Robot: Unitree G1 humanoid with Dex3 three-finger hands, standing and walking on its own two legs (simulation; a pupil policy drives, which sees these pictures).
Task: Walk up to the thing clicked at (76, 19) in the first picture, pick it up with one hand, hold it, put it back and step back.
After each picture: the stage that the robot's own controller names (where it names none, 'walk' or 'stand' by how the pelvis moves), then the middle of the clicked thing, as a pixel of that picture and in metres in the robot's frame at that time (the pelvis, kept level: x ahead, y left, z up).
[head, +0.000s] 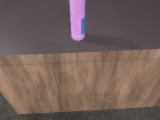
stand; (77, 16) +0.71 +0.04 +0.05
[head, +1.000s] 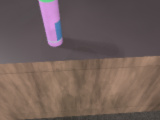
rise first; (51, 19) +0.60 +0.17 +0.07
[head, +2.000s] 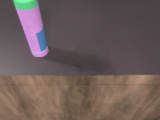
stand; (33, 28) +0.52 +0.20 +0.09
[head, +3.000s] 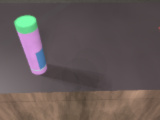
stand; (33, 48) +0.49 +0.21 +0.05
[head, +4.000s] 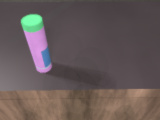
stand; (38, 46) +0.50 +0.19 +0.05
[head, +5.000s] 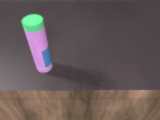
stand; (39, 46) +0.50 +0.19 +0.05
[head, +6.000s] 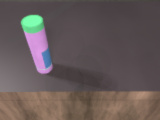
stand; (39, 47) +0.49 +0.19 +0.05
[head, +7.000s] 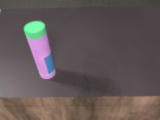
rise first; (42, 53) +0.47 +0.20 +0.05
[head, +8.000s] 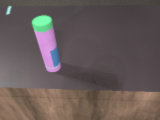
go down; (48, 46) +0.51 +0.19 +0.05
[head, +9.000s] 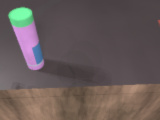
go down; (29, 42) +0.50 +0.19 +0.06
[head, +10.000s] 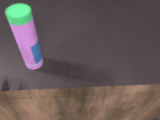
go down; (27, 41) +0.48 +0.18 +0.07
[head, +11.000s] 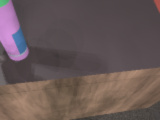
close in; (7, 28) +0.48 +0.20 +0.10
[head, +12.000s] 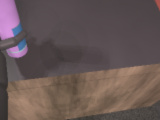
close; (8, 23) +0.50 +0.19 +0.11
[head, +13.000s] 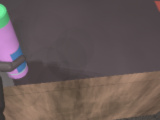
lift; (7, 47) +0.42 +0.21 +0.10
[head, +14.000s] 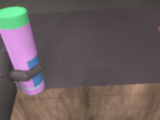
lift; (24, 56) +0.33 +0.17 +0.20
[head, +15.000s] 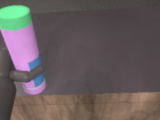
hold; (26, 56) +0.33 +0.17 +0.20
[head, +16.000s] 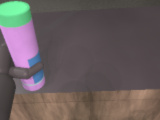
hold; (25, 52) +0.33 +0.17 +0.21
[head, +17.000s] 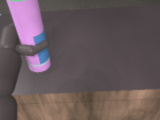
crouch; (31, 32) +0.39 +0.15 +0.24
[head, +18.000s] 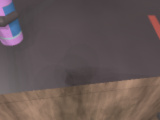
lower; out of the picture +0.48 +0.21 +0.25
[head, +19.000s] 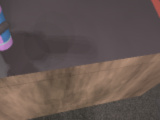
lower; out of the picture +0.52 +0.21 +0.12
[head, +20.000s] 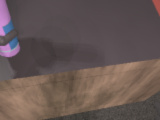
lower; out of the picture +0.50 +0.20 +0.11
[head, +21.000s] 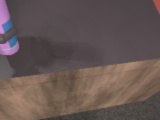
lower; out of the picture +0.51 +0.20 +0.12
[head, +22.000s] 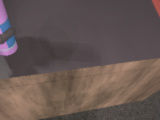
lower; out of the picture +0.50 +0.21 +0.12
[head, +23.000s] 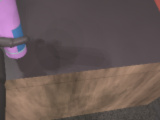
open; (7, 24) +0.49 +0.19 +0.11
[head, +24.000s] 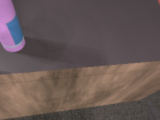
sink last; (2, 15) +0.49 +0.19 +0.12
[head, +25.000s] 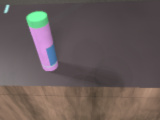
sink last; (44, 44) +0.50 +0.20 +0.08
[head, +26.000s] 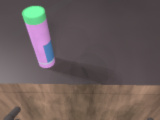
stand; (41, 40) +0.49 +0.19 +0.07
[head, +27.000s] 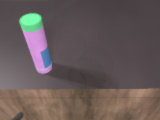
stand; (38, 47) +0.48 +0.20 +0.06
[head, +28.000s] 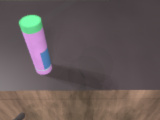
stand; (38, 48) +0.48 +0.20 +0.05
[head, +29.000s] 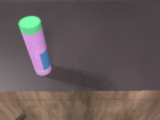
stand; (37, 49) +0.47 +0.20 +0.05
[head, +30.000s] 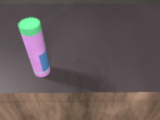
walk; (36, 50) +0.47 +0.20 +0.05
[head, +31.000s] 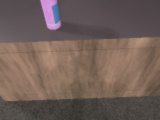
walk; (49, 3) +0.69 +0.18 +0.07
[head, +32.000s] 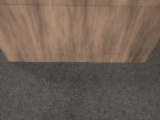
walk; out of the picture +1.07 +0.18 +0.07
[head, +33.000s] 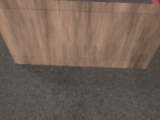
stand; out of the picture +1.13 +0.17 +0.06
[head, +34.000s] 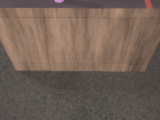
stand; out of the picture +1.13 +0.17 +0.05
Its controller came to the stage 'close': yes
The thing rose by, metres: 0.21
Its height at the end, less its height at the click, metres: +0.00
